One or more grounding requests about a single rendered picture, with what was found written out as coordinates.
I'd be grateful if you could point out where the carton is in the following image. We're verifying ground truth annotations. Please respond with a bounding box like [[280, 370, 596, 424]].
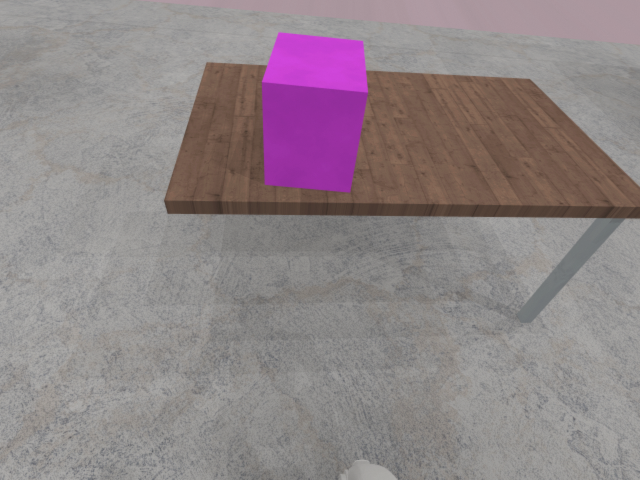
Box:
[[262, 32, 368, 193]]

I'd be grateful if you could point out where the table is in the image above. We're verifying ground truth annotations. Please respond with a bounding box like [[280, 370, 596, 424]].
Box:
[[164, 62, 640, 323]]

